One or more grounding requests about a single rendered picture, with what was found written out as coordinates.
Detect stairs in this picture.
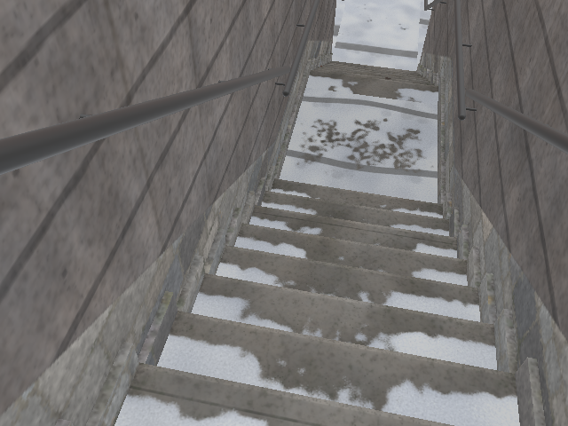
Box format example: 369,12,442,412
314,61,434,85
114,178,520,426

